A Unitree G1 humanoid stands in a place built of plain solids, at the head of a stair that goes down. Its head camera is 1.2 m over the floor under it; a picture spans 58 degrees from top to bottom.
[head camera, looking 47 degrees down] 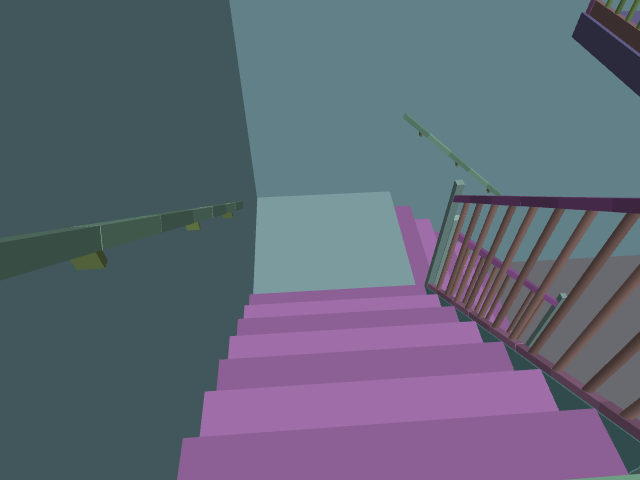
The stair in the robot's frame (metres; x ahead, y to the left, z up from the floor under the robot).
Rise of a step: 0.21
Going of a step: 0.24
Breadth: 1.33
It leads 4 degrees to the left of straight ahead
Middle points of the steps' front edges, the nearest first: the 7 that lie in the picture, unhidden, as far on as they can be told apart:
0.52 -0.24 -0.21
0.76 -0.22 -0.42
1.00 -0.20 -0.62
1.24 -0.19 -0.83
1.48 -0.17 -1.04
1.73 -0.15 -1.25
1.97 -0.13 -1.46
